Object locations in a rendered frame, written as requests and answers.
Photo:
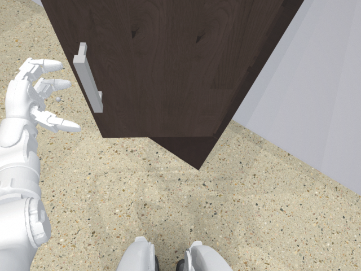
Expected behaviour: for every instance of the left robot forearm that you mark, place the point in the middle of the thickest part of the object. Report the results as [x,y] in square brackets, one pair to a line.
[19,163]

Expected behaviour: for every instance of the robot thigh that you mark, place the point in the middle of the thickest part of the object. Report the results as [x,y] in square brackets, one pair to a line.
[204,258]
[139,256]

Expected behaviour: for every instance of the robot left thigh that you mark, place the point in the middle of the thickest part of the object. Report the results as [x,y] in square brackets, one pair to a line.
[139,256]

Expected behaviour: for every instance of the cupboard door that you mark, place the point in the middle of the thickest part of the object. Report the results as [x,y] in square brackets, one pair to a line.
[166,68]

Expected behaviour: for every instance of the robot right thigh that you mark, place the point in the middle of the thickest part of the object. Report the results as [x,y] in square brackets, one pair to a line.
[204,258]

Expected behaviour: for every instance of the handle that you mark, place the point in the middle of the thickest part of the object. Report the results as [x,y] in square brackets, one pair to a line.
[84,72]

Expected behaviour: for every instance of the robot left hand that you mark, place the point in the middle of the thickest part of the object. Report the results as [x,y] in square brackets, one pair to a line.
[21,96]

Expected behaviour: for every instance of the left robot upper arm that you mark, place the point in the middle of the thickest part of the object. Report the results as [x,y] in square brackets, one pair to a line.
[24,226]

